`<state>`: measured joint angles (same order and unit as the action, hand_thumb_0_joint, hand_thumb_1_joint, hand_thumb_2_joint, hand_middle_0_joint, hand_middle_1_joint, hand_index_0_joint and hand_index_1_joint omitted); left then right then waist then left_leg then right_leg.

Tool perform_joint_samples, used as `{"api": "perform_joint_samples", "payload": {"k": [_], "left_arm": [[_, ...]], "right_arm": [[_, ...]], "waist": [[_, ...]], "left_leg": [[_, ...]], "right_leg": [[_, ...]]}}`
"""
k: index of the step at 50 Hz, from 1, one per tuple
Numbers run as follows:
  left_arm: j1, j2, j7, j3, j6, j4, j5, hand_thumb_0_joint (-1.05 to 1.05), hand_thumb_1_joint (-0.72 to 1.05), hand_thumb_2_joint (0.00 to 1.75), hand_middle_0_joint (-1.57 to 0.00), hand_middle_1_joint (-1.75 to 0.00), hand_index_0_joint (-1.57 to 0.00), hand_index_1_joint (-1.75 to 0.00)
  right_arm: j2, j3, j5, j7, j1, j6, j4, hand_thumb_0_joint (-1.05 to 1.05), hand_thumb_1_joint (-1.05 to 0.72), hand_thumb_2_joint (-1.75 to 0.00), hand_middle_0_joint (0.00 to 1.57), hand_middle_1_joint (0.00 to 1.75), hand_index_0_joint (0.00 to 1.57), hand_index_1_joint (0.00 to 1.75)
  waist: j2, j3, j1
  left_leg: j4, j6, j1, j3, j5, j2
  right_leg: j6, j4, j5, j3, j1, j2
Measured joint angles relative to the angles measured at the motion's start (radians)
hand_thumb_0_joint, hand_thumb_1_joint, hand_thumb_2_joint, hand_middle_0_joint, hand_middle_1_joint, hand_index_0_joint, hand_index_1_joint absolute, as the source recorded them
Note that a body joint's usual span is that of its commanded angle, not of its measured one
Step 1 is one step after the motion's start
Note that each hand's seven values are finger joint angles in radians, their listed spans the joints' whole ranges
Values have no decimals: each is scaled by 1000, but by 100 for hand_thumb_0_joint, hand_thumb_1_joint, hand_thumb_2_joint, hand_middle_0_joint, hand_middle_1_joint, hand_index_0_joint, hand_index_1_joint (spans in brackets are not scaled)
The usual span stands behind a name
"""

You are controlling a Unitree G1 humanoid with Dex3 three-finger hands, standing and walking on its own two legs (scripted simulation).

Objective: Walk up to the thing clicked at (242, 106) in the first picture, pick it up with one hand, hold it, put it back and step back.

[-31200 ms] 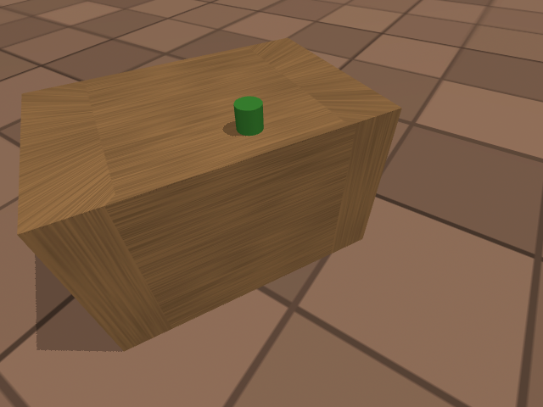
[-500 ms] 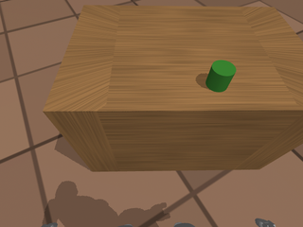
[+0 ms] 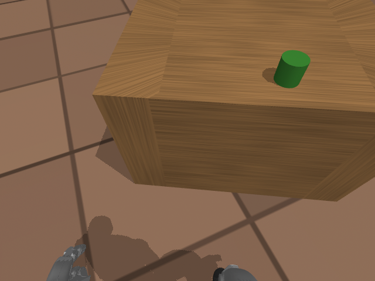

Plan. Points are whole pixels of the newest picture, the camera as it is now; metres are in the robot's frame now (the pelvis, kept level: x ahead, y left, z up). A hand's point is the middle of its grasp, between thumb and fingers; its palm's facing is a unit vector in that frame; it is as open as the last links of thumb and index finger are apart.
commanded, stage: step back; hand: right
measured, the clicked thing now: (290, 69) +0.74 -0.31 -0.01
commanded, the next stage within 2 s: none
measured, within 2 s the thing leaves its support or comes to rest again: neither
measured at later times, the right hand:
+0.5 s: hand out of the picture -0.03 -0.30 -0.13, palm faces +0.06 +0.91 -0.40, open 7.4 cm
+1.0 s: hand out of the picture -0.24 -0.30 -0.12, palm faces -0.05 +0.90 -0.44, open 7.4 cm
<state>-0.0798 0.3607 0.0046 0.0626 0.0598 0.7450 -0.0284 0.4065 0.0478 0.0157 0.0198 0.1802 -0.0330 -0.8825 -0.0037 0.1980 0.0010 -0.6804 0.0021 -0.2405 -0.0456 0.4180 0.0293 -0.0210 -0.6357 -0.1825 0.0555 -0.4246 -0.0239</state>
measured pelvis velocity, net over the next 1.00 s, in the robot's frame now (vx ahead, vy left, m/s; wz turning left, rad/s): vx -0.31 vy -0.03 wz -0.01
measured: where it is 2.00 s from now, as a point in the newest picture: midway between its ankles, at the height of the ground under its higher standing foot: outside the picture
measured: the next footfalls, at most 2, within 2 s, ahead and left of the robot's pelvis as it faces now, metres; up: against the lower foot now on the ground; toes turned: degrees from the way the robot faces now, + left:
right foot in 0.44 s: -0.15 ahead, -0.14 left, +0.00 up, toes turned -4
left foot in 0.82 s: -0.25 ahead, +0.08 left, +0.00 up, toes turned -2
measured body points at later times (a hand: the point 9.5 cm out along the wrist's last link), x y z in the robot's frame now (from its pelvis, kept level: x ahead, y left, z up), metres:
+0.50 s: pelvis -0.16 -0.02 +0.00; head -0.11 -0.04 +0.44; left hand -0.08 +0.29 -0.12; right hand -0.03 -0.35 -0.11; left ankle -0.03 +0.11 -0.71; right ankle -0.19 -0.14 -0.72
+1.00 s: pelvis -0.31 -0.03 +0.01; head -0.26 -0.01 +0.46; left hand -0.18 +0.27 -0.11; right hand -0.24 -0.35 -0.09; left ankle -0.29 +0.09 -0.72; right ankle -0.35 -0.18 -0.63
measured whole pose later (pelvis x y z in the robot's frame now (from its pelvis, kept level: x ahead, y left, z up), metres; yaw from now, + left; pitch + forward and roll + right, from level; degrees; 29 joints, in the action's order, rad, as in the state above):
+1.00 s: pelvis -0.31 -0.03 +0.01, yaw +0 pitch -1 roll -1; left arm -0.11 0.38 0.00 0.07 0.10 0.79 -0.01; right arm 0.36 0.03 0.05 0.02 0.20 -0.03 -0.88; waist -0.04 0.14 -0.01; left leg -0.59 -0.02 -0.30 -0.03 0.27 -0.02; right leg -0.01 -1.20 -0.52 -0.13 -0.48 0.10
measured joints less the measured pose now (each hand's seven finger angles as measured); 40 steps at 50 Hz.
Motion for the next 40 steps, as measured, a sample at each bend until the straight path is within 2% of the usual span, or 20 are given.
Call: {"api": "perform_joint_samples", "payload": {"k": [2, 4, 5, 6, 8, 11, 14, 17, 20, 22, 23, 24, 25, 27, 29, 32, 36, 38, 40], "left_arm": [[2, 21, -1, 6, 15, 15, 4, 1, 90, 90, -21, -30, -21, -30], [-19, 18, 1, 13, 29, 43, 5, 1, 90, 90, -21, -30, -20, -30], [-27, 15, 2, 15, 36, 58, 4, 1, 90, 90, -21, -30, -20, -30], [-37, 15, 1, 18, 40, 69, 6, 1, 90, 90, -21, -30, -20, -30], [-62, 23, -2, 25, 38, 76, 14, 1, 90, 90, -21, -30, -20, -30], [-97, 40, -5, 38, 27, 80, 15, 1, 90, 90, -21, -30, -20, -30], [-122, 56, 0, 45, 24, 92, 9, 1, 90, 90, -21, -30, -20, -30], [-137, 63, 1, 39, 25, 110, 6, 1, 90, 90, -20, -30, -20, -30], [-139, 55, -6, 29, 21, 123, 6, 1, 90, 90, -20, -30, -20, -30], [-143, 47, -14, 23, 11, 128, 5, 1, 90, 90, -20, -30, -20, -30], [-136, 32, -16, 23, 5, 138, 3, 1, 90, 90, -20, -30, -20, -30], [-133, 14, -19, 20, 3, 143, -2, 1, 90, 90, -20, -30, -20, -30], [-139, 2, -25, 16, 3, 140, -6, 1, 90, 90, -20, -30, -20, -30], [-155, 0, -32, 10, 6, 127, -13, 1, 90, 90, -21, -30, -20, -30], [-163, -3, -28, 8, 9, 120, -14, 1, 90, 90, -21, -30, -21, -30], [-147, -10, -18, 12, 12, 106, -16, 1, 90, 90, -21, -30, -21, -30], [-92, 2, -2, 15, 5, 53, -20, 1, 90, 90, -21, -30, -21, -30], [-56, 11, 6, 16, 2, 23, -18, 1, 90, 90, -21, -30, -21, -30], [-22, 22, 8, 15, 4, -2, -11, 1, 90, 90, -21, -30, -21, -30]], "right_arm": [[-33, -1, 12, -6, -6, 2, -7, 1, -90, -90, 20, 30, 20, 30], [-43, -9, 23, -20, 6, 1, -3, 1, -90, -90, 20, 30, 20, 30], [-46, -12, 26, -22, 12, 1, -4, 1, -90, -90, 20, 30, 20, 30], [-49, -14, 30, -20, 16, 0, -7, 1, -90, -90, 20, 30, 20, 30], [-58, -17, 34, -16, 16, -3, -12, 1, -90, -90, 20, 30, 21, 30], [-62, -12, 28, -11, -6, 1, 1, 1, -90, -90, 21, 30, 21, 30], [-60, -5, 16, -5, -42, 12, 33, 1, -90, -90, 21, 30, 21, 30], [-52, -3, 14, -5, -82, 16, 66, 1, -90, -90, 20, 30, 21, 30], [-35, -2, 17, -9, -112, 10, 90, 1, -90, -90, 20, 30, 21, 30], [-19, -2, 15, -11, -125, -1, 96, 1, -90, -90, 20, 30, 21, 30], [-5, 1, 13, -12, -133, -7, 91, 1, -90, -90, 20, 30, 21, 30], [8, 7, 9, -11, -134, -14, 83, 1, -90, -90, 20, 30, 21, 30], [12, 12, 6, -8, -124, -21, 74, 1, -90, -90, 20, 30, 20, 30], [2, 15, 2, 2, -91, -32, 51, 1, -90, -90, 20, 30, 20, 30], [-1, 10, -4, 0, -60, -34, 29, 1, -90, -90, 20, 30, 20, 30], [7, 7, -7, 3, -8, -22, 20, 1, -90, -90, 20, 30, 20, 30], [4, 2, -3, 11, 37, -14, 5, 1, -90, -90, 20, 30, 20, 30], [-7, -1, 4, 12, 47, -11, -2, 1, -90, -90, 20, 30, 20, 30], [-19, -4, 9, 9, 54, -3, -5, 1, -90, -90, 20, 30, 20, 30]], "waist": [[-67, 16, 14], [-61, -7, 4], [-45, -17, -9], [-35, -28, -16], [-36, -53, -3], [-48, -62, 23], [-56, -45, 36], [-54, -22, 42], [-36, -9, 44], [-19, -13, 46], [14, -7, 42], [54, -4, 30], [71, -14, 21], [42, -49, 41], [16, -70, 55], [23, -89, 33], [30, -72, 9], [23, -51, -1], [9, -32, -9]], "left_leg": [[19, -23, 14, 35, -37, 33], [10, -34, -2, 30, -46, 15], [15, -37, -8, 12, -57, -1], [34, -37, -9, 0, -75, -15], [90, -32, -12, 2, -120, -33], [142, -27, -30, 22, -174, -48], [146, -25, -60, 42, -204, -56], [128, -22, -94, 66, -224, -69], [93, -10, -137, 84, -239, -86], [57, 4, -173, 92, -243, -97], [37, 12, -187, 80, -246, -115], [24, 7, -198, 51, -246, -127], [-3, 3, -216, 15, -172, -107], [-156, 9, -259, -21, 5, -27], [-309, 7, -275, -44, 41, 37], [-435, 10, -261, -76, 30, 76], [-336, 24, -156, -52, 73, 49], [-209, 23, -94, -20, 84, 25], [-34, 13, -23, 11, 24, 5]], "right_leg": [[3, -45, -34, -45, -19, -22], [6, -193, -235, -108, -58, 45], [7, -299, -292, -130, -73, 86], [8, -398, -315, -153, -83, 121], [6, -542, -302, -198, -92, 162], [25, -616, -267, -233, -58, 167], [53, -541, -272, -237, 10, 135], [69, -395, -302, -207, 77, 95], [58, -196, -301, -149, 148, 54], [39, -40, -240, -115, 203, 35], [29, -12, -215, -99, 213, 51], [20, -9, -203, -77, 216, 70], [14, -16, -199, -63, 206, 71], [0, -35, -192, -81, 172, 39], [-5, -10, -161, -103, 158, 11], [-3, 35, -112, -82, 137, -2], [-8, 26, -81, -37, 86, -1], [-9, 2, -74, -11, 55, -5], [-7, -40, -75, 14, 20, -13]]}}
